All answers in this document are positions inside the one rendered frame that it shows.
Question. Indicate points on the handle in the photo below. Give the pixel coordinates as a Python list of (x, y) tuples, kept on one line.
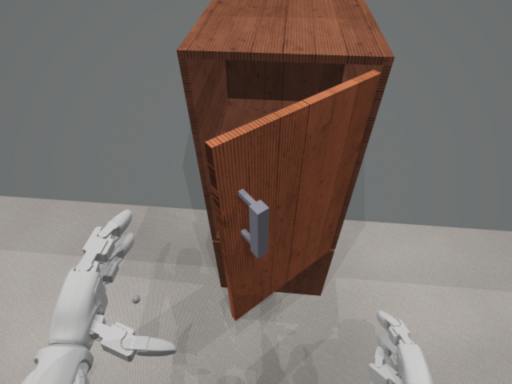
[(259, 224)]

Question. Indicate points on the robot right hand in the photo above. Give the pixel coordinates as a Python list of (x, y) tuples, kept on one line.
[(408, 363)]

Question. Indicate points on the left robot forearm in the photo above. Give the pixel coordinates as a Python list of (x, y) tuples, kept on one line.
[(61, 364)]

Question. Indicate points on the robot left hand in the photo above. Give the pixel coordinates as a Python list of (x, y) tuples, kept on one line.
[(83, 293)]

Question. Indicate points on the cupboard door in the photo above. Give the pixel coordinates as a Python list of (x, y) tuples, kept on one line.
[(299, 161)]

